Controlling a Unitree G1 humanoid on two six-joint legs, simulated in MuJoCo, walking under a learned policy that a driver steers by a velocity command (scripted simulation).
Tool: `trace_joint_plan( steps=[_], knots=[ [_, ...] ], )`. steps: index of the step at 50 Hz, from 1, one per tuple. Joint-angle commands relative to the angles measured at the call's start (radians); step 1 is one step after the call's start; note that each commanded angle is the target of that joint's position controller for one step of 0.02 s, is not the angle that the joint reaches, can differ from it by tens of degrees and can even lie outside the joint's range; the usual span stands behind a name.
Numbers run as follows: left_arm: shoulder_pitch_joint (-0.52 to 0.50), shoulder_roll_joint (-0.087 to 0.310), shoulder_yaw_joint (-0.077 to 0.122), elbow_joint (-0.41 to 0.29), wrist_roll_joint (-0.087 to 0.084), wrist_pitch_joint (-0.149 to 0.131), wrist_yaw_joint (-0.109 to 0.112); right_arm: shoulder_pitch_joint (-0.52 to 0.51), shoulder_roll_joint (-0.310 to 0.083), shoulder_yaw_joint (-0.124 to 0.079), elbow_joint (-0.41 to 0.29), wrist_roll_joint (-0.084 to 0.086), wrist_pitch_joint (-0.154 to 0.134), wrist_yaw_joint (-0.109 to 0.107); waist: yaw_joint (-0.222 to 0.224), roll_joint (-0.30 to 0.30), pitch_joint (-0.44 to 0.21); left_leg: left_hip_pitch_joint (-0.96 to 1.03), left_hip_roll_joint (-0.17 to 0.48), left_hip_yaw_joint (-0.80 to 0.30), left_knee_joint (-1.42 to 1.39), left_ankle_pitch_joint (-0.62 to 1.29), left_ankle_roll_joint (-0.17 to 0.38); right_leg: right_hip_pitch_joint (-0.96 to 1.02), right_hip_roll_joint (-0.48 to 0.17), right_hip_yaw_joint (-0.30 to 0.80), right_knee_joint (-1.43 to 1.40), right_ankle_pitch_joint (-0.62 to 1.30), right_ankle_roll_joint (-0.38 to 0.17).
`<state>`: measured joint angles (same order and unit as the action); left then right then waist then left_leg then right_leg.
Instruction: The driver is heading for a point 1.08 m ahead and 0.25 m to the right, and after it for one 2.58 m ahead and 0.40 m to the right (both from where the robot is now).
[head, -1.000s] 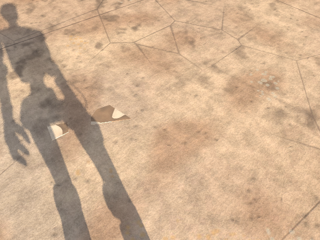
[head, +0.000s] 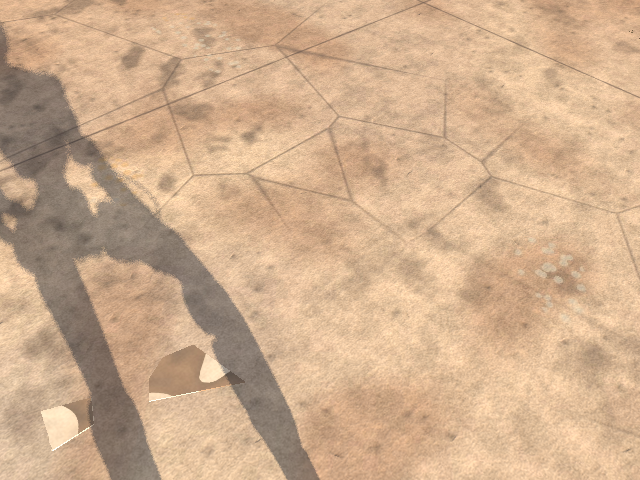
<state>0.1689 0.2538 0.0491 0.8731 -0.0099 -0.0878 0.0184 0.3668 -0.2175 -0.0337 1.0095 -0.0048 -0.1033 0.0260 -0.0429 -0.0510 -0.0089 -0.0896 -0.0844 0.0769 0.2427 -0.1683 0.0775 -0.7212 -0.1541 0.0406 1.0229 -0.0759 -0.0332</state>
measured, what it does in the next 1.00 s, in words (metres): walks ahead: right foot, then left foot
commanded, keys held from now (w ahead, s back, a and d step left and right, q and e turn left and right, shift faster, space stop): w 0.74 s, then w+e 0.26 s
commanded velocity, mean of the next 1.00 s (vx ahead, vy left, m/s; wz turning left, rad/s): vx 0.50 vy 0.00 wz -0.06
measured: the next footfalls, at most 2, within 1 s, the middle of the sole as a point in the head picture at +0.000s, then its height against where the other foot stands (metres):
right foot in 0.26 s outside the picture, level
left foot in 0.82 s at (272, 427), level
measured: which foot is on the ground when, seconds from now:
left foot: down 0.00-0.26, up 0.28-0.80, down 0.82-1.00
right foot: up 0.00-0.24, down 0.26-0.84, up 0.86-1.00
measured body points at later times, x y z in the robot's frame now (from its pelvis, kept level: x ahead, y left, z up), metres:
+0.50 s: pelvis +0.29 -0.07 +0.00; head +0.31 -0.08 +0.45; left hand +0.32 +0.19 -0.13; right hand +0.41 -0.34 -0.13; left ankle +0.34 +0.10 -0.66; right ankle +0.30 -0.15 -0.75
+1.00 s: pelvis +0.57 +0.01 +0.00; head +0.59 +0.02 +0.44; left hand +0.65 +0.27 -0.15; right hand +0.62 -0.26 -0.13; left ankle +0.61 +0.09 -0.75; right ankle +0.54 -0.16 -0.65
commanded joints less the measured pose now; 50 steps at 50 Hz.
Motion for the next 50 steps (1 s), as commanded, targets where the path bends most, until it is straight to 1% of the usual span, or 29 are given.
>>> trace_joint_plan(
  steps=[1, 5, 8, 10, 11, 12, 13, 14, 15, 16, 17, 18, 20, 21, 23, 26, 30, 35, 38, 39, 40, 41, 42, 43, 44, 46, 47, 48, 50],
  knots=[
    [-0.038, 0.029, 0.002, -0.053, 0.003, -0.012, -0.008, -0.022, -0.152, -0.025, -0.061, 0.006, -0.008, -0.020, 0.022, 0.089, 0.083, -0.080, 0.262, -0.153, -0.146, 0.208, 0.142, 0.004, -0.001, -0.012, -0.209, 0.157, 0.013],
    [-0.183, 0.022, -0.007, -0.090, -0.008, -0.020, -0.031, 0.059, -0.171, -0.029, -0.038, 0.021, 0.002, -0.028, -0.031, 0.092, 0.106, 0.028, 0.282, -0.139, -0.124, 0.167, 0.127, 0.022, 0.044, -0.044, -0.404, 0.190, 0.015],
    [-0.238, 0.033, -0.008, -0.122, -0.012, -0.028, -0.054, 0.092, -0.173, -0.034, -0.021, 0.023, 0.018, -0.032, -0.032, 0.095, 0.115, 0.141, 0.332, -0.152, -0.065, 0.201, 0.118, 0.007, 0.060, -0.037, -0.475, 0.110, -0.016],
    [-0.198, 0.061, 0.002, -0.122, -0.012, -0.035, -0.064, 0.073, -0.188, -0.041, -0.023, 0.023, 0.028, -0.035, 0.007, 0.113, 0.084, 0.180, 0.348, -0.150, 0.004, 0.339, 0.098, 0.093, 0.086, -0.053, -0.503, 0.033, -0.046],
    [-0.126, 0.088, 0.016, -0.107, -0.013, -0.037, -0.063, 0.049, -0.195, -0.043, -0.029, 0.021, 0.032, -0.036, 0.051, 0.131, 0.035, 0.182, 0.335, -0.136, 0.085, 0.514, 0.084, 0.207, 0.121, -0.080, -0.511, 0.012, -0.065],
    [0.032, 0.131, 0.040, -0.058, -0.012, -0.037, -0.057, 0.027, -0.182, -0.037, -0.036, 0.016, 0.038, -0.035, 0.132, 0.129, -0.056, 0.145, 0.284, -0.096, 0.269, 0.649, 0.059, 0.411, 0.159, -0.107, -0.523, 0.016, -0.093],
    [0.232, 0.205, 0.064, -0.013, -0.002, -0.036, -0.047, 0.025, -0.149, -0.020, -0.058, 0.003, 0.037, -0.034, 0.204, 0.063, -0.204, -0.047, 0.227, -0.052, 0.568, 0.493, 0.025, 0.731, 0.030, 0.036, -0.495, 0.034, -0.155],
    [0.342, 0.295, 0.087, 0.018, 0.013, -0.030, -0.049, 0.166, -0.006, 0.021, -0.060, 0.007, 0.015, -0.020, 0.151, -0.207, -0.367, -0.477, 0.036, -0.042, 0.977, -0.061, -0.051, 1.129, -0.225, 0.530, -0.584, -0.167, -0.325],
    [0.333, 0.199, 0.058, 0.014, 0.012, -0.031, -0.051, 0.134, -0.074, 0.008, -0.045, 0.026, -0.013, -0.016, 0.168, -0.173, -0.402, -0.592, 0.035, -0.213, 1.107, -0.375, -0.029, 1.144, -0.243, 0.711, -0.710, -0.206, -0.309],
    [0.237, 0.153, 0.042, 0.001, 0.004, -0.033, -0.048, 0.025, -0.159, -0.016, -0.084, 0.053, -0.028, -0.014, 0.149, -0.132, -0.239, -0.669, 0.097, -0.201, 1.138, -0.315, -0.009, 1.012, -0.209, 0.544, -0.717, -0.166, -0.245],
    [0.131, 0.121, 0.030, -0.023, 0.002, -0.031, -0.048, -0.045, -0.165, -0.017, -0.104, 0.052, -0.032, -0.021, 0.115, -0.043, -0.146, -0.643, 0.154, -0.167, 1.096, -0.218, -0.005, 0.844, -0.175, 0.400, -0.739, -0.051, -0.217],
    [0.071, 0.092, 0.021, -0.030, 0.008, -0.030, -0.052, -0.077, -0.153, -0.023, -0.107, 0.035, -0.026, -0.028, 0.084, 0.011, -0.081, -0.599, 0.189, -0.154, 1.032, -0.156, -0.008, 0.705, -0.133, 0.301, -0.773, 0.031, -0.201],
    [0.049, 0.059, 0.013, -0.016, 0.017, -0.036, -0.060, -0.027, -0.108, -0.027, -0.094, 0.026, 0.005, -0.032, 0.029, -0.025, -0.051, -0.486, 0.227, -0.154, 0.948, -0.092, -0.013, 0.574, -0.074, 0.190, -0.836, 0.066, -0.187],
    [0.064, 0.066, 0.016, -0.003, 0.016, -0.038, -0.058, -0.010, -0.088, -0.026, -0.087, 0.025, 0.017, -0.033, 0.020, -0.023, -0.038, -0.473, 0.228, -0.142, 0.925, -0.080, -0.020, 0.546, -0.063, 0.155, -0.857, 0.094, -0.197],
    [0.093, 0.096, 0.023, 0.016, 0.015, -0.041, -0.048, -0.050, -0.088, -0.030, -0.103, 0.020, 0.029, -0.036, 0.015, -0.012, -0.002, -0.519, 0.237, -0.135, 0.856, -0.026, -0.038, 0.529, -0.061, 0.113, -0.889, 0.135, -0.209],
    [0.143, 0.112, 0.027, 0.037, 0.012, -0.031, -0.029, -0.177, -0.091, -0.034, -0.144, 0.011, 0.029, -0.037, 0.044, 0.001, 0.035, -0.621, 0.243, -0.132, 0.684, 0.112, -0.060, 0.576, -0.063, 0.085, -0.914, 0.127, -0.202],
    [0.193, 0.128, 0.030, 0.058, 0.003, -0.022, -0.016, -0.309, -0.074, -0.029, -0.176, 0.016, 0.019, -0.026, 0.083, -0.008, 0.063, -0.599, 0.208, -0.100, 0.455, 0.260, -0.064, 0.611, -0.043, 0.030, -0.926, 0.082, -0.173],
    [0.257, 0.136, 0.037, 0.101, -0.008, -0.006, -0.010, -0.428, -0.079, -0.022, -0.219, 0.026, 0.009, -0.001, 0.113, -0.013, 0.105, -0.608, 0.184, -0.092, 0.323, 0.219, -0.042, 0.734, -0.093, 0.024, -0.877, 0.071, -0.163],
    [0.242, 0.150, 0.046, 0.108, -0.013, 0.007, -0.005, -0.405, -0.107, -0.031, -0.227, 0.027, -0.003, 0.011, 0.079, -0.024, 0.086, -0.518, 0.160, -0.081, 0.277, 0.117, -0.006, 0.779, -0.121, 0.042, -0.801, 0.172, -0.142],
    [0.220, 0.157, 0.048, 0.104, -0.014, 0.011, -0.005, -0.343, -0.128, -0.043, -0.213, 0.026, -0.008, 0.010, 0.037, -0.033, 0.051, -0.411, 0.131, -0.059, 0.261, 0.093, 0.006, 0.768, -0.109, 0.039, -0.731, 0.308, -0.130],
    [0.198, 0.145, 0.042, 0.098, -0.011, 0.017, -0.006, -0.201, -0.164, -0.066, -0.170, 0.023, -0.011, 0.004, -0.035, -0.022, -0.028, -0.218, 0.095, -0.032, 0.244, 0.093, 0.025, 0.727, -0.059, 0.011, -0.572, 0.436, -0.108],
    [0.190, 0.108, 0.025, 0.077, 0.000, 0.018, -0.008, -0.002, -0.235, -0.092, -0.122, 0.013, -0.013, -0.006, -0.108, 0.040, -0.172, 0.093, 0.201, -0.142, 0.272, 0.091, 0.074, 0.553, 0.007, -0.031, -0.297, 0.316, -0.071],
    [0.312, -0.022, -0.011, 0.066, 0.003, 0.001, -0.016, 0.114, -0.339, -0.116, -0.098, -0.003, -0.007, -0.010, -0.072, 0.292, -0.324, 0.482, 0.467, -0.578, 0.199, -0.049, 0.216, 0.147, 0.182, -0.075, 0.108, -0.174, 0.005],
    [0.300, 0.028, -0.001, 0.084, -0.017, -0.021, -0.019, 0.117, -0.253, -0.090, -0.100, -0.001, -0.009, -0.008, -0.087, 0.300, -0.385, 0.481, 0.509, -0.796, 0.066, -0.148, 0.230, 0.034, 0.196, 0.096, 0.271, -0.496, -0.005],
    [0.217, 0.113, 0.024, 0.061, -0.046, -0.029, -0.018, 0.029, -0.196, -0.072, -0.111, 0.006, -0.013, -0.009, -0.070, 0.235, -0.230, 0.352, 0.483, -0.642, 0.053, -0.171, 0.170, -0.045, 0.141, 0.110, 0.329, -0.437, -0.024],
    [0.129, 0.109, 0.033, 0.040, -0.033, -0.018, -0.004, -0.136, -0.118, -0.047, -0.135, 0.006, -0.016, -0.005, -0.008, 0.133, -0.070, 0.065, 0.408, -0.392, -0.014, -0.078, 0.106, 0.011, 0.046, 0.070, 0.241, -0.260, -0.031],
    [0.150, 0.090, 0.040, 0.045, -0.027, -0.001, -0.001, -0.168, -0.096, -0.041, -0.132, -0.003, -0.020, -0.005, 0.027, 0.161, -0.037, -0.021, 0.372, -0.300, -0.050, -0.031, 0.084, 0.074, 0.016, 0.076, 0.192, -0.208, -0.031],
    [0.174, 0.064, 0.040, 0.052, -0.027, 0.014, -0.003, -0.176, -0.085, -0.040, -0.121, -0.008, -0.022, -0.004, 0.044, 0.173, -0.023, -0.071, 0.351, -0.241, -0.076, 0.004, 0.078, 0.120, 0.008, 0.074, 0.174, -0.178, -0.032],
    [0.179, 0.034, 0.041, 0.050, -0.028, 0.036, -0.003, -0.159, -0.104, -0.048, -0.102, -0.012, -0.027, -0.011, 0.058, 0.150, 0.005, -0.102, 0.340, -0.145, -0.102, 0.107, 0.086, 0.110, 0.007, 0.070, 0.156, -0.125, -0.029]
  ],
)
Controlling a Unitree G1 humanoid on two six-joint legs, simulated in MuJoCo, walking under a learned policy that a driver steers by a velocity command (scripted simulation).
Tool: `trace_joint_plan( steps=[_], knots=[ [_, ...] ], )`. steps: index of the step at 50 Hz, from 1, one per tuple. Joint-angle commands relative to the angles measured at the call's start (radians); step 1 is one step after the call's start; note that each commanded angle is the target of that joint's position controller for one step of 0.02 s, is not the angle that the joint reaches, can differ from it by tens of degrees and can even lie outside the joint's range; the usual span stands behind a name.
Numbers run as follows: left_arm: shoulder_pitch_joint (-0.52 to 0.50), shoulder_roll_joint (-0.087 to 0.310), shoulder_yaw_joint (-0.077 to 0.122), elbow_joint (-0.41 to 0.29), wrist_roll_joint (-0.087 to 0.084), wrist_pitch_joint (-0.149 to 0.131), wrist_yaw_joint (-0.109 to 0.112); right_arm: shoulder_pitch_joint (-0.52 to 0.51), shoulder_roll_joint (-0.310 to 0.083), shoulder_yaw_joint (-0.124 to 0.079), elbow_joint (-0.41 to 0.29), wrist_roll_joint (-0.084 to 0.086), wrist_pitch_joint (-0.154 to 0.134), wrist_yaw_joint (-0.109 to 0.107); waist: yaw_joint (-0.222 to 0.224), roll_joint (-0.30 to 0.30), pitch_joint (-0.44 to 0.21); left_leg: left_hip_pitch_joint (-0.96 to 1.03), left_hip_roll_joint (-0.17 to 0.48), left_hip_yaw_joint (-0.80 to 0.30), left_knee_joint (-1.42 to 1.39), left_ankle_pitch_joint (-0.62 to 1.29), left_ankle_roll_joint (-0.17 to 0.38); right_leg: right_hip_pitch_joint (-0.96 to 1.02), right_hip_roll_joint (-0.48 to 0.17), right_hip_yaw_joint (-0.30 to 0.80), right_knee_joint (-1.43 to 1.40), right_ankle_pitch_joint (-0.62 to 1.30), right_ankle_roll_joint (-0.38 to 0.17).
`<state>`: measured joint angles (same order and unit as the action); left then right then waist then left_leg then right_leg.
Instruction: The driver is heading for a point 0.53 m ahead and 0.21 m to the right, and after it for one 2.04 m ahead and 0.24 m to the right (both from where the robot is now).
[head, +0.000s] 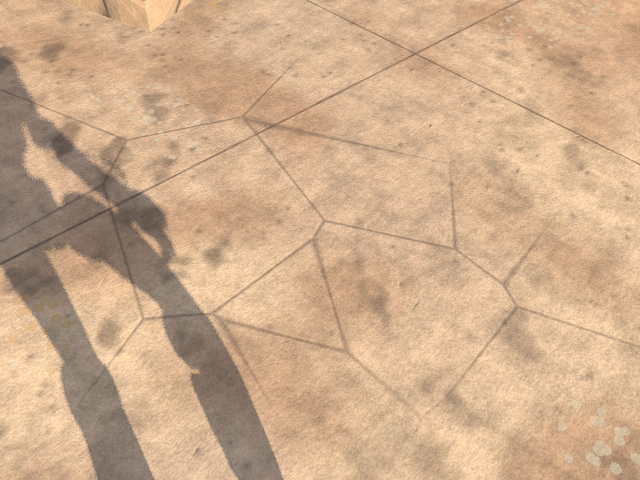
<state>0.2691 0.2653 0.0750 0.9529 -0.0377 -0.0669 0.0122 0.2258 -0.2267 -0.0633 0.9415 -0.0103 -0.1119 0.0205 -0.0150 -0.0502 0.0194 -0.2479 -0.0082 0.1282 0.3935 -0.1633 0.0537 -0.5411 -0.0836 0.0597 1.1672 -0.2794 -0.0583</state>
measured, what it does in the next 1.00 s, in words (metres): walks ahead, turning right: right foot, then left foot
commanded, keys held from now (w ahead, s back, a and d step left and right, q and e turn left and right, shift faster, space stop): w+e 0.66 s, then w+q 0.34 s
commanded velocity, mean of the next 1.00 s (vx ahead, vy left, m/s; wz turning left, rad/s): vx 0.50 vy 0.00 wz -0.36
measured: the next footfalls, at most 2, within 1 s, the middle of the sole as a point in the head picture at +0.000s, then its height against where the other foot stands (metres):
right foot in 0.40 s outside the picture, level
left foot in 0.90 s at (354, 385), level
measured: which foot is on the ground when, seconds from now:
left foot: down 0.00-0.40, up 0.42-0.88, down 0.90-1.00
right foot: up 0.00-0.38, down 0.40-0.90, up 0.92-1.00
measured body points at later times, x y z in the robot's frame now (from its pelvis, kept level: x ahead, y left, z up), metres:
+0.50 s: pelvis +0.27 -0.08 -0.02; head +0.30 -0.09 +0.43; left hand +0.47 +0.15 -0.13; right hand +0.28 -0.37 -0.14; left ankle +0.17 +0.10 -0.63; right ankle +0.31 -0.15 -0.74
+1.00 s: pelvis +0.57 -0.12 -0.01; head +0.60 -0.12 +0.43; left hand +0.73 +0.12 -0.14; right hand +0.62 -0.42 -0.12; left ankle +0.67 -0.07 -0.74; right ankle +0.38 -0.18 -0.65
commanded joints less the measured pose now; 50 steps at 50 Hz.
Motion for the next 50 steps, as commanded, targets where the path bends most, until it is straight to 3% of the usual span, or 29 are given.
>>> trace_joint_plan(
  steps=[1, 5, 8, 11, 14, 17, 18, 19, 20, 21, 22, 23, 24, 25, 26, 28, 30, 34, 37, 40, 42, 44, 45, 46, 47, 48, 49, 50],
  knots=[
    [0.057, 0.024, 0.018, -0.040, 0.002, 0.021, 0.004, -0.009, -0.107, -0.022, -0.027, -0.009, -0.020, -0.011, 0.031, 0.134, -0.010, 0.061, 0.264, -0.164, -0.260, 0.141, 0.114, -0.102, -0.063, 0.058, -0.009, 0.116, 0.000],
    [-0.044, 0.023, 0.023, -0.084, 0.013, 0.021, -0.006, 0.027, -0.127, -0.026, -0.011, -0.012, -0.013, -0.033, 0.015, 0.107, 0.025, 0.124, 0.264, -0.068, -0.273, 0.216, 0.109, -0.198, -0.045, 0.067, -0.191, 0.283, 0.017],
    [-0.140, 0.008, 0.014, -0.121, 0.019, 0.018, -0.026, 0.048, -0.145, -0.029, -0.008, -0.005, -0.005, -0.045, -0.013, 0.094, 0.054, 0.161, 0.264, 0.001, -0.284, 0.225, 0.096, -0.191, -0.037, 0.000, -0.343, 0.362, 0.017],
    [-0.240, -0.007, 0.003, -0.170, 0.019, 0.017, -0.046, 0.109, -0.158, -0.034, 0.010, 0.004, 0.011, -0.051, -0.050, 0.077, 0.090, 0.266, 0.294, 0.040, -0.261, 0.267, 0.094, -0.233, -0.033, -0.048, -0.438, 0.342, 0.003],
    [-0.293, -0.006, -0.001, -0.219, 0.015, 0.018, -0.067, 0.130, -0.176, -0.043, 0.015, 0.016, 0.033, -0.052, -0.054, 0.087, 0.102, 0.360, 0.319, 0.077, -0.193, 0.391, 0.085, -0.235, -0.013, -0.104, -0.493, 0.242, -0.020],
    [-0.216, 0.046, 0.023, -0.236, 0.012, 0.023, -0.077, 0.084, -0.222, -0.055, -0.006, 0.028, 0.050, -0.058, 0.022, 0.148, 0.014, 0.373, 0.316, 0.121, 0.006, 0.871, 0.056, -0.022, 0.083, -0.197, -0.500, 0.096, -0.074],
    [-0.111, 0.086, 0.044, -0.219, 0.007, 0.025, -0.076, 0.063, -0.236, -0.058, -0.014, 0.030, 0.057, -0.059, 0.085, 0.159, -0.046, 0.350, 0.304, 0.129, 0.161, 0.969, 0.043, 0.119, 0.124, -0.212, -0.519, 0.073, -0.102],
    [0.052, 0.148, 0.078, -0.179, 0.007, 0.025, -0.063, 0.038, -0.235, -0.055, -0.024, 0.036, 0.058, -0.057, 0.174, 0.132, -0.131, 0.246, 0.260, 0.143, 0.388, 0.881, 0.007, 0.372, 0.160, -0.191, -0.612, 0.150, -0.143],
    [0.164, 0.248, 0.107, -0.153, 0.012, 0.033, -0.038, 0.052, -0.176, -0.036, -0.053, 0.008, 0.045, -0.053, 0.183, -0.041, -0.210, -0.046, 0.191, 0.134, 0.724, 0.333, -0.039, 0.662, -0.022, 0.106, -0.636, 0.165, -0.206],
    [0.109, 0.312, 0.107, -0.187, 0.016, 0.018, -0.040, 0.118, -0.053, 0.002, -0.111, 0.005, 0.004, -0.036, 0.065, -0.215, -0.331, -0.438, -0.043, -0.057, 1.054, -0.418, -0.088, 0.936, -0.253, 0.730, -0.810, 0.043, -0.424],
    [0.151, 0.221, 0.079, -0.184, 0.028, 0.009, -0.046, -0.010, -0.142, -0.015, -0.136, 0.048, -0.042, -0.018, 0.139, -0.081, -0.348, -0.552, 0.000, -0.230, 1.090, -0.382, -0.056, 0.940, -0.254, 0.743, -0.901, 0.021, -0.384],
    [0.111, 0.163, 0.064, -0.182, 0.029, -0.002, -0.044, -0.066, -0.153, -0.017, -0.156, 0.071, -0.058, -0.013, 0.122, -0.048, -0.221, -0.597, 0.049, -0.221, 1.033, -0.299, -0.025, 0.835, -0.218, 0.572, -0.887, 0.083, -0.331],
    [0.027, 0.124, 0.052, -0.199, 0.022, -0.009, -0.047, -0.064, -0.146, -0.018, -0.141, 0.052, -0.059, -0.020, 0.065, 0.057, -0.137, -0.536, 0.099, -0.220, 0.928, -0.223, -0.021, 0.665, -0.166, 0.436, -0.886, 0.186, -0.285],
    [-0.038, 0.088, 0.039, -0.217, 0.021, -0.012, -0.044, -0.055, -0.162, -0.030, -0.129, 0.027, -0.047, -0.027, 0.030, 0.063, -0.103, -0.457, 0.129, -0.215, 0.836, -0.186, -0.030, 0.537, -0.125, 0.342, -0.895, 0.270, -0.254],
    [-0.064, 0.077, 0.032, -0.232, 0.027, -0.012, -0.038, -0.034, -0.165, -0.036, -0.127, 0.020, -0.030, -0.026, 0.002, 0.053, -0.089, -0.392, 0.145, -0.218, 0.795, -0.160, -0.041, 0.455, -0.101, 0.302, -0.917, 0.307, -0.245],
    [-0.050, 0.110, 0.037, -0.234, 0.024, -0.016, -0.026, -0.038, -0.141, -0.035, -0.142, 0.005, -0.006, -0.028, -0.014, 0.051, -0.071, -0.356, 0.140, -0.196, 0.704, -0.126, -0.075, 0.369, -0.082, 0.264, -0.941, 0.385, -0.251],
    [-0.015, 0.146, 0.046, -0.231, 0.023, -0.017, -0.012, -0.106, -0.123, -0.029, -0.171, -0.005, 0.005, -0.034, -0.001, 0.039, -0.044, -0.374, 0.122, -0.179, 0.577, -0.034, -0.104, 0.325, -0.060, 0.220, -0.954, 0.418, -0.244],
    [0.036, 0.141, 0.043, -0.220, 0.018, -0.008, 0.001, -0.240, -0.091, -0.012, -0.207, 0.003, 0.000, -0.024, 0.055, -0.022, -0.022, -0.324, 0.063, -0.161, 0.253, 0.227, -0.105, 0.303, 0.001, 0.152, -0.939, 0.309, -0.179],
    [0.089, 0.125, 0.035, -0.187, 0.022, -0.014, -0.003, -0.292, -0.095, -0.003, -0.218, 0.016, -0.009, -0.004, 0.099, -0.048, -0.006, -0.297, 0.061, -0.148, 0.167, 0.335, -0.079, 0.354, -0.039, 0.158, -0.936, 0.245, -0.163],
    [0.130, 0.137, 0.035, -0.161, 0.027, -0.011, -0.002, -0.339, -0.124, -0.004, -0.247, 0.020, -0.018, 0.011, 0.114, -0.049, 0.018, -0.396, 0.062, -0.147, 0.129, 0.222, -0.026, 0.524, -0.114, 0.191, -0.885, 0.327, -0.157],
    [0.127, 0.153, 0.039, -0.153, 0.031, -0.003, 0.004, -0.317, -0.139, -0.006, -0.251, 0.024, -0.022, 0.023, 0.094, -0.057, 0.018, -0.397, 0.052, -0.135, 0.112, 0.127, 0.013, 0.606, -0.143, 0.180, -0.843, 0.461, -0.135],
    [0.077, 0.167, 0.039, -0.163, 0.033, 0.004, 0.008, -0.167, -0.176, -0.025, -0.212, 0.023, -0.022, 0.025, 0.008, -0.063, -0.074, -0.184, -0.012, -0.080, 0.085, 0.102, 0.061, 0.614, -0.103, 0.108, -0.689, 0.811, -0.101],
    [0.055, 0.156, 0.031, -0.174, 0.038, 0.006, 0.010, -0.017, -0.212, -0.042, -0.171, 0.017, -0.019, 0.023, -0.062, -0.032, -0.175, 0.035, 0.007, -0.118, 0.100, 0.156, 0.100, 0.543, -0.055, 0.059, -0.506, 0.855, -0.074],
    [0.092, 0.117, 0.014, -0.196, 0.060, 0.001, 0.012, 0.133, -0.276, -0.055, -0.154, 0.011, -0.014, 0.023, -0.088, 0.120, -0.310, 0.333, 0.184, -0.388, 0.115, 0.193, 0.190, 0.317, 0.029, 0.007, -0.190, 0.531, -0.030],
    [0.200, 0.039, -0.008, -0.195, 0.047, -0.021, -0.002, 0.176, -0.301, -0.062, -0.131, 0.020, -0.007, 0.033, -0.030, 0.383, -0.363, 0.602, 0.344, -0.850, -0.029, -0.032, 0.330, -0.067, 0.180, 0.004, 0.089, -0.230, 0.038],
    [0.120, 0.120, -0.001, -0.205, 0.028, -0.041, -0.010, 0.155, -0.219, -0.043, -0.139, 0.044, -0.002, 0.032, -0.069, 0.263, -0.286, 0.590, 0.328, -0.896, -0.095, -0.237, 0.287, -0.202, 0.123, 0.090, 0.165, -0.247, 0.024],
    [0.005, 0.149, 0.006, -0.237, 0.011, -0.055, -0.016, 0.084, -0.186, -0.034, -0.163, 0.037, 0.005, 0.025, -0.073, 0.172, -0.148, 0.456, 0.298, -0.766, -0.114, -0.202, 0.245, -0.249, 0.082, 0.074, 0.145, -0.150, 0.017],
    [-0.052, 0.139, 0.003, -0.249, 0.024, -0.064, -0.013, 0.039, -0.180, -0.029, -0.182, 0.023, 0.010, 0.023, -0.053, 0.070, -0.085, 0.326, 0.260, -0.673, -0.129, -0.092, 0.228, -0.219, 0.050, 0.056, 0.088, -0.089, 0.015]
  ],
)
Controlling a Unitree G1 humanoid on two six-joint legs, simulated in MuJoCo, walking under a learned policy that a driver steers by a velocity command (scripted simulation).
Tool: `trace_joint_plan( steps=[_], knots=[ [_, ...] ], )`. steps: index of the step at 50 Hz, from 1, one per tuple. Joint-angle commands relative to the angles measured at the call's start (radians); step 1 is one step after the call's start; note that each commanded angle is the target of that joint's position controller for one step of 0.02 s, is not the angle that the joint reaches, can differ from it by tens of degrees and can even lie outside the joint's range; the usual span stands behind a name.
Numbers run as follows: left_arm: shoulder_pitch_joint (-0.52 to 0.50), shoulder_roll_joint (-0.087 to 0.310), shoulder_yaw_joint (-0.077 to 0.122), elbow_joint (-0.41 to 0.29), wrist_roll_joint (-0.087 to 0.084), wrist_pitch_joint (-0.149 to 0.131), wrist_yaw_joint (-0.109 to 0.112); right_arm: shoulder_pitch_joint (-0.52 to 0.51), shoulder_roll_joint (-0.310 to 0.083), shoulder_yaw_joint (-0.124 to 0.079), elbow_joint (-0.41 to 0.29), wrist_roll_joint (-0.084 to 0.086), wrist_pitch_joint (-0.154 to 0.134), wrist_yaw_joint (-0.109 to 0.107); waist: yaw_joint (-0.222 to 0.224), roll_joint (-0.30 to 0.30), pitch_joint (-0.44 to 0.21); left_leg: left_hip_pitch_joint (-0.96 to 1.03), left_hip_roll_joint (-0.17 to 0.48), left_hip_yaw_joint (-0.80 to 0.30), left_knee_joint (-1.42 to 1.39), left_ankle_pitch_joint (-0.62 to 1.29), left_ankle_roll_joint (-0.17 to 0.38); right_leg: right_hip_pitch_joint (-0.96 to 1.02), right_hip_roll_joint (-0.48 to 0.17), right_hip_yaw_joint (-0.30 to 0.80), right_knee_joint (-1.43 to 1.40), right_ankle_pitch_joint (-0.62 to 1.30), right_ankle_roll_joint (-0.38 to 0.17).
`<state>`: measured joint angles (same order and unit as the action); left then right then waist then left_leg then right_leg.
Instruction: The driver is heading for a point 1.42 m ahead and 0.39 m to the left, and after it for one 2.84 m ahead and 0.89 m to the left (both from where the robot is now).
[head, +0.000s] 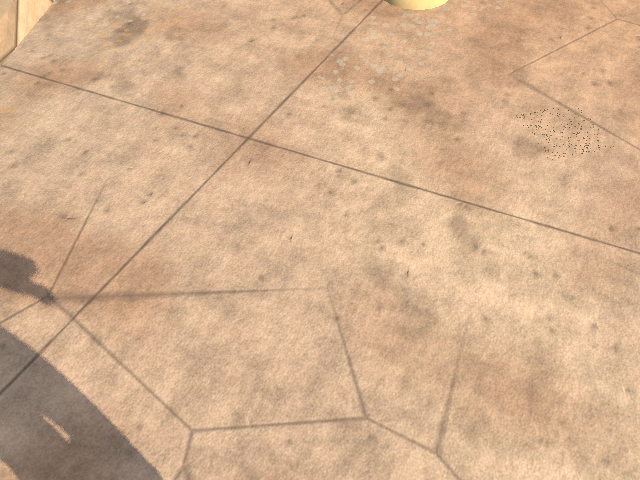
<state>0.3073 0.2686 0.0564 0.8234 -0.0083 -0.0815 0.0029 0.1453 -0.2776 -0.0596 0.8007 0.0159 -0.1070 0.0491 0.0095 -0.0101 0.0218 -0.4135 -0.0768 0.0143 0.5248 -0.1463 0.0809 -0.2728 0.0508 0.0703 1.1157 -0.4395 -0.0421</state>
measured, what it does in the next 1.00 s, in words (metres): walks ahead, turning left: right foot, then left foot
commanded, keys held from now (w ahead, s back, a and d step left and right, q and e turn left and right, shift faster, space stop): w+q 0.84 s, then w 0.16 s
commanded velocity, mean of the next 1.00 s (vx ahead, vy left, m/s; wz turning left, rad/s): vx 0.50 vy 0.00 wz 0.50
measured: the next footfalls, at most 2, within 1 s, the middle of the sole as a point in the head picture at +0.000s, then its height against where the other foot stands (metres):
right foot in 0.42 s outside the picture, level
left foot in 0.92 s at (207, 435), level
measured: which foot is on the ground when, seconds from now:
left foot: down 0.00-0.42, up 0.44-0.90, down 0.92-1.00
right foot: up 0.00-0.40, down 0.42-0.92, up 0.94-1.00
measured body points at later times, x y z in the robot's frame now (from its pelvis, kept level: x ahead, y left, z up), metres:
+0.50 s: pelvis +0.28 -0.02 +0.00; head +0.30 -0.01 +0.45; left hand +0.42 +0.28 -0.06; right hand +0.39 -0.28 -0.12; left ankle +0.11 +0.07 -0.65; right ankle +0.37 -0.11 -0.73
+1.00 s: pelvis +0.50 +0.13 -0.01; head +0.53 +0.16 +0.44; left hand +0.37 +0.39 -0.14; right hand +0.81 +0.04 -0.08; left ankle +0.53 +0.24 -0.73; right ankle +0.42 -0.09 -0.65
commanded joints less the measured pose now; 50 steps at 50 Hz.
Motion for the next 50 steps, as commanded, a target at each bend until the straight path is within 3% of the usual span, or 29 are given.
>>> trace_joint_plan(
  steps=[1, 2, 5, 7, 11, 16, 18, 19, 20, 21, 22, 23, 24, 25, 26, 27, 28, 30, 34, 37, 41, 43, 44, 45, 46, 47, 48, 49, 50],
  knots=[
    [-0.102, 0.131, 0.027, -0.128, 0.015, -0.052, 0.000, 0.096, -0.117, -0.028, -0.051, -0.007, 0.007, -0.009, -0.049, -0.003, -0.059, 0.404, 0.299, -0.502, -0.273, 0.000, 0.198, -0.447, -0.109, 0.039, 0.064, 0.112, 0.008],
    [-0.090, 0.123, 0.030, -0.134, 0.024, -0.048, 0.002, 0.089, -0.111, -0.023, -0.057, -0.014, 0.007, -0.013, -0.022, 0.022, -0.068, 0.357, 0.273, -0.462, -0.287, 0.082, 0.195, -0.391, -0.126, 0.038, 0.012, 0.134, 0.017],
    [-0.088, 0.094, 0.027, -0.148, 0.026, -0.028, 0.011, 0.110, -0.127, -0.028, -0.061, -0.003, 0.010, -0.026, -0.003, 0.071, -0.063, 0.279, 0.239, -0.381, -0.312, 0.203, 0.204, -0.363, -0.128, 0.008, -0.121, 0.152, 0.058],
    [-0.155, 0.080, 0.022, -0.172, 0.026, -0.020, 0.017, 0.140, -0.155, -0.038, -0.058, 0.002, 0.014, -0.041, -0.019, 0.069, -0.043, 0.242, 0.221, -0.344, -0.323, 0.226, 0.194, -0.375, -0.117, -0.004, -0.242, 0.252, 0.084],
    [-0.292, 0.051, 0.010, -0.207, 0.018, -0.030, 0.005, 0.204, -0.155, -0.040, -0.049, 0.011, 0.034, -0.059, -0.069, 0.093, -0.030, 0.194, 0.164, -0.296, -0.297, 0.186, 0.134, -0.288, -0.067, -0.009, -0.492, 0.483, 0.095],
    [-0.393, 0.078, 0.016, -0.244, 0.002, -0.052, -0.018, 0.269, -0.149, -0.041, -0.041, 0.015, 0.058, -0.069, -0.093, 0.106, -0.022, 0.286, 0.196, -0.408, -0.205, 0.119, 0.117, -0.232, -0.024, 0.012, -0.640, 0.459, 0.080],
    [-0.358, 0.104, 0.027, -0.240, -0.003, -0.062, -0.020, 0.249, -0.157, -0.046, -0.051, 0.013, 0.065, -0.073, -0.062, 0.136, -0.025, 0.315, 0.211, -0.458, -0.152, 0.145, 0.105, -0.168, -0.023, 0.014, -0.676, 0.386, 0.057],
    [-0.287, 0.121, 0.037, -0.222, -0.002, -0.066, -0.017, 0.225, -0.149, -0.045, -0.062, 0.013, 0.067, -0.073, -0.019, 0.144, -0.051, 0.304, 0.192, -0.456, -0.100, 0.194, 0.087, -0.066, -0.023, 0.001, -0.717, 0.393, 0.032],
    [-0.177, 0.153, 0.052, -0.201, 0.009, -0.070, -0.009, 0.202, -0.120, -0.035, -0.079, 0.008, 0.065, -0.069, 0.037, 0.132, -0.132, 0.252, 0.147, -0.416, 0.029, 0.238, 0.057, 0.124, -0.076, 0.026, -0.713, 0.406, -0.009],
    [-0.008, 0.215, 0.068, -0.187, 0.022, -0.068, 0.002, 0.192, -0.068, -0.016, -0.106, -0.011, 0.059, -0.066, 0.106, 0.027, -0.276, 0.109, 0.081, -0.324, 0.305, 0.083, 0.019, 0.395, -0.252, 0.189, -0.680, 0.374, -0.079],
    [0.064, 0.277, 0.082, -0.149, 0.027, -0.051, -0.003, 0.353, -0.008, 0.005, -0.130, 0.015, 0.049, -0.064, 0.032, -0.311, -0.386, -0.240, -0.040, -0.204, 0.592, -0.444, -0.038, 0.685, -0.474, 0.626, -0.735, 0.237, -0.249],
    [0.047, 0.181, 0.065, -0.159, 0.007, -0.044, -0.007, 0.348, -0.114, -0.012, -0.103, 0.028, 0.049, -0.066, 0.051, -0.225, -0.313, -0.367, 0.055, -0.210, 0.727, -0.438, -0.050, 0.631, -0.485, 0.698, -0.776, 0.034, -0.238],
    [0.005, 0.119, 0.047, -0.168, 0.005, -0.039, -0.003, 0.235, -0.166, -0.027, -0.113, 0.021, 0.055, -0.065, 0.077, -0.116, -0.176, -0.393, 0.087, -0.193, 0.759, -0.340, -0.059, 0.502, -0.429, 0.533, -0.797, 0.048, -0.188],
    [-0.045, 0.106, 0.038, -0.169, 0.013, -0.033, -0.005, 0.180, -0.156, -0.030, -0.125, 0.010, 0.060, -0.065, 0.058, -0.044, -0.098, -0.361, 0.119, -0.161, 0.742, -0.264, -0.068, 0.372, -0.381, 0.404, -0.823, 0.159, -0.160],
    [-0.076, 0.089, 0.032, -0.161, 0.015, -0.029, -0.007, 0.147, -0.143, -0.032, -0.139, 0.000, 0.061, -0.061, 0.039, -0.044, -0.043, -0.345, 0.143, -0.155, 0.700, -0.219, -0.073, 0.279, -0.342, 0.321, -0.851, 0.245, -0.150],
    [-0.092, 0.079, 0.026, -0.155, 0.022, -0.030, -0.007, 0.148, -0.124, -0.033, -0.146, 0.006, 0.065, -0.053, 0.015, -0.072, -0.023, -0.305, 0.167, -0.148, 0.677, -0.192, -0.073, 0.213, -0.311, 0.245, -0.879, 0.295, -0.137],
    [-0.098, 0.079, 0.028, -0.148, 0.021, -0.033, -0.009, 0.156, -0.102, -0.030, -0.151, 0.013, 0.070, -0.049, 0.004, -0.095, -0.018, -0.283, 0.178, -0.133, 0.658, -0.177, -0.075, 0.175, -0.296, 0.195, -0.906, 0.320, -0.137],
    [-0.094, 0.099, 0.035, -0.130, 0.013, -0.041, -0.011, 0.136, -0.074, -0.024, -0.170, 0.012, 0.079, -0.044, -0.003, -0.090, -0.011, -0.294, 0.192, -0.118, 0.618, -0.142, -0.085, 0.148, -0.300, 0.123, -0.943, 0.389, -0.157],
    [-0.086, 0.144, 0.048, -0.097, 0.015, -0.039, -0.006, 0.065, -0.064, -0.016, -0.197, 0.007, 0.077, -0.033, 0.007, -0.056, -0.008, -0.324, 0.202, -0.108, 0.453, 0.027, -0.098, 0.178, -0.300, -0.012, -0.961, 0.518, -0.156],
    [-0.064, 0.167, 0.051, -0.076, 0.009, -0.029, -0.001, -0.033, -0.050, -0.007, -0.220, 0.007, 0.066, -0.015, 0.044, -0.044, 0.013, -0.280, 0.185, -0.060, 0.280, 0.167, -0.083, 0.195, -0.281, -0.110, -0.955, 0.539, -0.126],
    [-0.008, 0.204, 0.059, -0.042, -0.009, -0.010, 0.000, -0.139, -0.053, -0.005, -0.272, 0.011, 0.065, 0.007, 0.073, -0.048, 0.046, -0.270, 0.162, -0.006, 0.154, 0.129, -0.049, 0.292, -0.317, -0.163, -0.924, 0.574, -0.100],
    [0.003, 0.223, 0.064, -0.032, -0.018, 0.003, 0.002, -0.143, -0.068, -0.012, -0.290, 0.007, 0.067, 0.013, 0.055, -0.061, 0.036, -0.212, 0.125, 0.030, 0.116, 0.027, -0.014, 0.333, -0.332, -0.190, -0.854, 0.765, -0.084],
    [0.007, 0.239, 0.067, -0.028, -0.023, 0.008, 0.004, -0.112, -0.083, -0.021, -0.291, 0.002, 0.069, 0.012, 0.027, -0.079, 0.006, -0.137, 0.088, 0.057, 0.105, -0.030, 0.008, 0.344, -0.334, -0.204, -0.785, 0.939, -0.078],
    [0.004, 0.249, 0.068, -0.024, -0.025, 0.015, 0.007, -0.018, -0.113, -0.040, -0.272, -0.001, 0.071, 0.008, -0.036, -0.083, -0.050, 0.002, 0.047, 0.078, 0.067, -0.040, 0.036, 0.334, -0.322, -0.227, -0.653, 1.076, -0.064],
    [0.008, 0.229, 0.057, -0.022, -0.023, 0.017, 0.011, 0.147, -0.160, -0.068, -0.225, 0.002, 0.074, -0.004, -0.122, -0.057, -0.135, 0.257, 0.012, 0.078, 0.006, 0.040, 0.071, 0.237, -0.287, -0.260, -0.458, 1.071, -0.037],
    [0.028, 0.165, 0.028, -0.044, 0.012, 0.008, 0.010, 0.307, -0.247, -0.094, -0.191, 0.000, 0.083, -0.026, -0.171, 0.084, -0.251, 0.587, 0.197, -0.182, 0.027, 0.113, 0.133, -0.034, -0.239, -0.271, -0.137, 0.663, 0.004],
    [0.131, 0.060, -0.009, -0.078, 0.022, -0.018, -0.008, 0.269, -0.323, -0.091, -0.201, 0.000, 0.073, -0.025, -0.051, 0.282, -0.380, 0.818, 0.435, -0.734, -0.110, -0.057, 0.310, -0.388, -0.054, -0.142, 0.170, -0.161, 0.051],
    [0.023, 0.170, 0.015, -0.067, -0.019, -0.039, -0.019, 0.299, -0.228, -0.069, -0.205, -0.002, 0.063, -0.019, -0.137, 0.138, -0.406, 0.801, 0.442, -0.762, -0.184, -0.128, 0.288, -0.469, -0.084, 0.009, 0.254, -0.136, 0.042],
    [-0.065, 0.185, 0.020, -0.102, -0.044, -0.047, -0.022, 0.254, -0.198, -0.057, -0.193, -0.007, 0.054, -0.016, -0.131, 0.124, -0.247, 0.681, 0.405, -0.594, -0.194, -0.049, 0.246, -0.532, -0.120, -0.010, 0.241, -0.056, 0.031]
  ],
)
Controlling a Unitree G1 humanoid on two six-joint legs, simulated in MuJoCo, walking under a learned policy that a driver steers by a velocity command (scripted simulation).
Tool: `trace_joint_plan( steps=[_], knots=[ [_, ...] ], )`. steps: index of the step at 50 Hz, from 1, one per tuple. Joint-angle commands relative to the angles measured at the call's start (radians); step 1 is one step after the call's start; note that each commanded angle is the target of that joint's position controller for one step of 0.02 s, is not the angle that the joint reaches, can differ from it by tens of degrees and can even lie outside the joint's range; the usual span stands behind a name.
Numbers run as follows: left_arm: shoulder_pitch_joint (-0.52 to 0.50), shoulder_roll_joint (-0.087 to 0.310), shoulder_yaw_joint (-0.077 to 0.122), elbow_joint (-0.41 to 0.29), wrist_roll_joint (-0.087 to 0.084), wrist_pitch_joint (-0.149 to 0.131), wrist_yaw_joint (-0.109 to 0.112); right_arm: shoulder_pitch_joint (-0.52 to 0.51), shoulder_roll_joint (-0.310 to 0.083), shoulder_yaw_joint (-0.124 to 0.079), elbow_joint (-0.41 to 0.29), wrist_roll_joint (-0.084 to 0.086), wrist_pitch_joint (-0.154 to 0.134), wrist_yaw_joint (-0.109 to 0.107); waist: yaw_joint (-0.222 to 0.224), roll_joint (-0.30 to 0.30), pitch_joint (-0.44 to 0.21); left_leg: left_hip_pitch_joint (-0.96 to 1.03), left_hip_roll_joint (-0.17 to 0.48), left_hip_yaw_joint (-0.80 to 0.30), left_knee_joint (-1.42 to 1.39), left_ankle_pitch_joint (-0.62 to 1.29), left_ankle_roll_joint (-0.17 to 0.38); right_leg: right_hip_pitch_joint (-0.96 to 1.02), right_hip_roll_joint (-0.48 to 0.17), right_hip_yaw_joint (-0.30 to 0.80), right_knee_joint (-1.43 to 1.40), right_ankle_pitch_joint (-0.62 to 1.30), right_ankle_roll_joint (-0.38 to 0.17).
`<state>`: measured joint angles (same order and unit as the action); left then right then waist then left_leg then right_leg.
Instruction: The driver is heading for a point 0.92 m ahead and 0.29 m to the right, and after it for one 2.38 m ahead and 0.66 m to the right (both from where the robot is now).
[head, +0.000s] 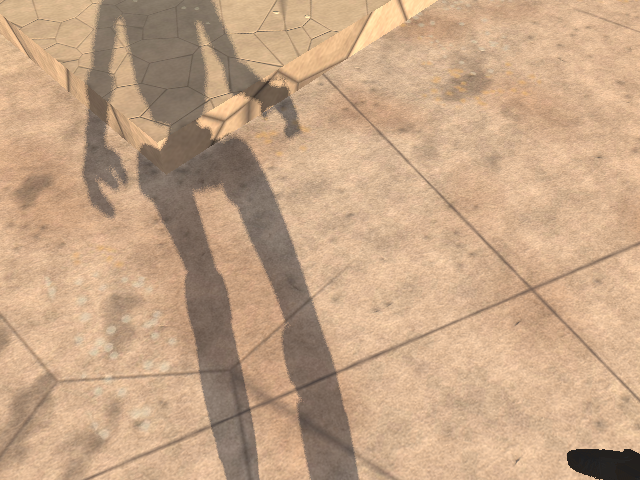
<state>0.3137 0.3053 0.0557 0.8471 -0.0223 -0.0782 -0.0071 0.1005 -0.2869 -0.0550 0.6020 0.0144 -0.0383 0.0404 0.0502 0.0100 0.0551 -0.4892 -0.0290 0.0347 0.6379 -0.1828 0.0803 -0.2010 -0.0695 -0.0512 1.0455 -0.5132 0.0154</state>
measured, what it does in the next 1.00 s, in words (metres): walks ahead, turning right: right foot, then left foot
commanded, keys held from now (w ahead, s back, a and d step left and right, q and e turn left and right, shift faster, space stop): w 0.02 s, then w+e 0.98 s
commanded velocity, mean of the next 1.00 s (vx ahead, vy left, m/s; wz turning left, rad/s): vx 0.50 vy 0.00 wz -0.37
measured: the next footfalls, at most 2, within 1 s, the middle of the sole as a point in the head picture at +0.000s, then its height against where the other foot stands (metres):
right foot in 0.48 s outside the picture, level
left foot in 0.96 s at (373, 337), level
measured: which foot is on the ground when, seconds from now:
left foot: down 0.00-0.50, up 0.52-0.94, down 0.96-1.00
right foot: up 0.00-0.46, down 0.48-0.96, up 0.98-1.00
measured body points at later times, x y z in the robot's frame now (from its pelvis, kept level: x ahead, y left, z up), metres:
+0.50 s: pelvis +0.28 -0.05 +0.00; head +0.32 -0.06 +0.44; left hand +0.52 +0.16 -0.10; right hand +0.28 -0.35 -0.13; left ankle +0.10 +0.08 -0.70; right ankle +0.39 -0.16 -0.72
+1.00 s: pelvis +0.57 -0.10 +0.00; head +0.60 -0.11 +0.45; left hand +0.76 +0.14 -0.11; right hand +0.66 -0.42 -0.06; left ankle +0.71 -0.04 -0.72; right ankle +0.39 -0.15 -0.69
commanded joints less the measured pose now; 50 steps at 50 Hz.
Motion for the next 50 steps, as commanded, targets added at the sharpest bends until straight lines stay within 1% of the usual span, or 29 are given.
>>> trace_joint_plan(
  steps=[1, 2, 3, 6, 9, 13, 16, 19, 21, 22, 23, 24, 25, 26, 27, 28, 29, 30, 31, 34, 37, 39, 41, 44, 46, 47, 48, 49, 50],
  knots=[
    [-0.095, 0.131, 0.015, -0.125, -0.015, -0.052, -0.004, 0.233, -0.163, -0.052, 0.006, -0.002, -0.020, -0.008, -0.131, 0.035, -0.197, 0.608, 0.312, -0.493, -0.313, 0.084, 0.212, -0.573, -0.043, 0.105, 0.236, 0.104, -0.031],
    [-0.092, 0.130, 0.019, -0.114, 0.003, -0.046, 0.001, 0.172, -0.128, -0.041, 0.002, -0.010, -0.022, -0.008, -0.092, 0.034, -0.148, 0.485, 0.281, -0.399, -0.334, 0.179, 0.192, -0.516, -0.072, 0.103, 0.174, 0.154, -0.027],
    [-0.053, 0.127, 0.021, -0.099, 0.002, -0.031, -0.001, 0.139, -0.100, -0.031, -0.004, -0.020, -0.028, -0.008, -0.056, 0.049, -0.137, 0.407, 0.259, -0.342, -0.367, 0.224, 0.183, -0.449, -0.092, 0.113, 0.151, 0.192, -0.025],
    [-0.016, 0.079, 0.015, -0.077, 0.002, 0.010, 0.001, 0.131, -0.106, -0.034, 0.027, -0.021, -0.056, -0.010, -0.025, 0.051, -0.104, 0.312, 0.253, -0.231, -0.454, 0.271, 0.190, -0.417, -0.097, 0.112, 0.089, 0.277, 0.001],
    [-0.091, 0.062, 0.012, -0.096, 0.003, 0.020, 0.005, 0.158, -0.113, -0.037, 0.066, -0.031, -0.066, -0.022, -0.048, 0.038, -0.048, 0.325, 0.239, -0.126, -0.493, 0.283, 0.162, -0.501, -0.085, 0.140, -0.036, 0.432, 0.017],
    [-0.182, 0.040, 0.006, -0.119, 0.001, 0.008, -0.014, 0.168, -0.125, -0.038, 0.093, -0.029, -0.067, -0.033, -0.088, 0.039, -0.012, 0.362, 0.219, -0.005, -0.517, 0.257, 0.107, -0.478, -0.040, 0.116, -0.273, 0.643, 0.003],
    [-0.261, 0.022, -0.004, -0.156, 0.001, 0.004, -0.032, 0.211, -0.138, -0.043, 0.129, -0.021, -0.059, -0.039, -0.125, 0.028, 0.024, 0.456, 0.253, 0.031, -0.511, 0.275, 0.097, -0.506, -0.026, 0.088, -0.380, 0.655, -0.019],
    [-0.308, 0.023, -0.006, -0.199, 0.003, 0.003, -0.053, 0.236, -0.150, -0.050, 0.154, -0.010, -0.036, -0.045, -0.135, 0.030, 0.033, 0.584, 0.293, 0.052, -0.444, 0.391, 0.082, -0.552, -0.007, 0.053, -0.432, 0.539, -0.051],
    [-0.284, 0.042, 0.004, -0.217, 0.005, 0.004, -0.064, 0.213, -0.175, -0.057, 0.152, -0.004, -0.019, -0.056, -0.103, 0.061, -0.003, 0.625, 0.299, 0.081, -0.343, 0.666, 0.057, -0.486, 0.035, 0.000, -0.444, 0.426, -0.085],
    [-0.240, 0.064, 0.015, -0.216, 0.006, 0.009, -0.064, 0.203, -0.191, -0.062, 0.148, -0.003, -0.011, -0.064, -0.075, 0.087, -0.048, 0.634, 0.295, 0.096, -0.258, 0.851, 0.042, -0.406, 0.073, -0.035, -0.434, 0.370, -0.105],
    [-0.137, 0.100, 0.035, -0.198, 0.006, 0.012, -0.061, 0.191, -0.199, -0.062, 0.144, -0.004, -0.002, -0.071, -0.015, 0.094, -0.112, 0.612, 0.278, 0.118, -0.108, 0.970, 0.022, -0.265, 0.115, -0.057, -0.445, 0.350, -0.131],
    [0.019, 0.155, 0.065, -0.166, 0.005, 0.015, -0.049, 0.183, -0.189, -0.056, 0.138, -0.002, 0.000, -0.079, 0.071, 0.062, -0.194, 0.494, 0.236, 0.143, 0.115, 0.903, -0.015, -0.014, 0.134, -0.028, -0.504, 0.420, -0.173],
    [0.144, 0.270, 0.099, -0.152, 0.006, 0.024, -0.028, 0.250, -0.119, -0.031, 0.102, -0.025, -0.018, -0.077, 0.077, -0.120, -0.323, 0.137, 0.142, 0.151, 0.488, 0.466, -0.071, 0.369, -0.090, 0.340, -0.496, 0.437, -0.297],
    [0.111, 0.269, 0.088, -0.171, -0.006, 0.017, -0.029, 0.279, -0.043, 0.002, 0.083, -0.036, -0.053, -0.056, 0.017, -0.246, -0.446, -0.177, -0.059, -0.030, 0.767, -0.381, -0.112, 0.599, -0.267, 0.852, -0.662, 0.325, -0.450],
    [0.123, 0.198, 0.068, -0.176, 0.000, 0.015, -0.029, 0.181, -0.126, -0.018, 0.067, 0.002, -0.087, -0.034, 0.080, -0.149, -0.423, -0.289, 0.009, -0.168, 0.804, -0.352, -0.083, 0.596, -0.247, 0.799, -0.715, 0.241, -0.402],
    [0.082, 0.160, 0.057, -0.178, 0.003, 0.012, -0.026, 0.109, -0.133, -0.015, 0.040, 0.025, -0.103, -0.027, 0.068, -0.096, -0.284, -0.321, 0.053, -0.146, 0.746, -0.277, -0.063, 0.465, -0.212, 0.653, -0.723, 0.267, -0.359],
    [0.018, 0.143, 0.051, -0.188, 0.004, 0.012, -0.025, 0.085, -0.122, -0.013, 0.035, 0.007, -0.109, -0.031, 0.020, -0.005, -0.178, -0.292, 0.093, -0.132, 0.636, -0.216, -0.061, 0.298, -0.171, 0.550, -0.739, 0.359, -0.330],
    [-0.036, 0.108, 0.040, -0.203, 0.010, 0.011, -0.022, 0.085, -0.136, -0.023, 0.039, -0.016, -0.101, -0.038, -0.017, -0.008, -0.137, -0.223, 0.123, -0.127, 0.556, -0.180, -0.069, 0.181, -0.140, 0.477, -0.758, 0.459, -0.315],
    [-0.065, 0.102, 0.036, -0.221, 0.019, 0.012, -0.018, 0.106, -0.135, -0.027, 0.040, -0.022, -0.089, -0.038, -0.046, -0.036, -0.116, -0.166, 0.132, -0.127, 0.527, -0.160, -0.080, 0.097, -0.116, 0.452, -0.781, 0.516, -0.318],
    [-0.077, 0.126, 0.043, -0.222, 0.015, 0.008, -0.005, 0.127, -0.103, -0.021, 0.043, -0.031, -0.059, -0.045, -0.073, -0.051, -0.091, -0.123, 0.128, -0.095, 0.403, -0.103, -0.130, -0.030, -0.081, 0.366, -0.815, 0.635, -0.326],
    [-0.049, 0.149, 0.050, -0.207, 0.005, 0.014, 0.012, 0.020, -0.068, -0.005, 0.018, -0.034, -0.056, -0.048, -0.037, -0.068, -0.068, -0.093, 0.098, -0.079, 0.174, 0.098, -0.159, -0.085, -0.021, 0.291, -0.808, 0.602, -0.279],
    [-0.019, 0.151, 0.051, -0.196, 0.000, 0.022, 0.018, -0.055, -0.055, 0.001, 0.005, -0.026, -0.063, -0.041, -0.001, -0.088, -0.069, -0.039, 0.062, -0.073, 0.025, 0.218, -0.162, -0.092, 0.001, 0.284, -0.788, 0.531, -0.248],
    [0.019, 0.157, 0.053, -0.182, -0.003, 0.030, 0.021, -0.108, -0.067, -0.002, -0.008, -0.013, -0.071, -0.032, 0.023, -0.097, -0.071, -0.008, 0.036, -0.080, -0.055, 0.257, -0.160, -0.064, -0.015, 0.329, -0.764, 0.475, -0.237],
    [0.038, 0.146, 0.052, -0.173, -0.006, 0.039, 0.024, -0.114, -0.106, -0.018, -0.015, -0.006, -0.084, -0.020, 0.012, -0.115, -0.074, 0.017, 0.028, -0.116, -0.135, 0.190, -0.131, 0.028, -0.054, 0.431, -0.683, 0.417, -0.217],
    [0.012, 0.140, 0.053, -0.180, -0.002, 0.044, 0.025, -0.042, -0.126, -0.032, 0.001, -0.004, -0.094, -0.020, -0.037, -0.142, -0.082, 0.109, 0.027, -0.107, -0.173, 0.129, -0.093, 0.043, -0.057, 0.472, -0.615, 0.430, -0.193],
    [0.004, 0.112, 0.044, -0.187, 0.002, 0.043, 0.023, 0.043, -0.147, -0.046, 0.021, -0.011, -0.099, -0.025, -0.081, -0.137, -0.125, 0.244, 0.039, -0.101, -0.201, 0.131, -0.063, 0.019, -0.016, 0.451, -0.530, 0.464, -0.164],
    [0.000, 0.054, 0.022, -0.205, 0.012, 0.038, 0.018, 0.177, -0.195, -0.061, 0.031, -0.030, -0.103, -0.034, -0.142, -0.058, -0.246, 0.477, 0.183, -0.229, -0.184, 0.083, 0.000, -0.076, 0.041, 0.379, -0.290, 0.391, -0.127],
    [0.133, -0.013, 0.001, -0.233, -0.005, 0.027, 0.019, 0.284, -0.285, -0.083, 0.060, -0.046, -0.091, -0.036, -0.102, 0.241, -0.379, 0.820, 0.417, -0.660, -0.247, -0.087, 0.166, -0.417, 0.189, 0.232, 0.053, 0.002, -0.054],
    [0.148, 0.072, 0.011, -0.221, -0.019, 0.023, 0.020, 0.297, -0.222, -0.074, 0.067, -0.017, -0.084, -0.030, -0.113, 0.276, -0.361, 0.827, 0.473, -0.864, -0.317, -0.341, 0.194, -0.582, 0.119, 0.232, 0.222, -0.073, -0.037]
  ],
)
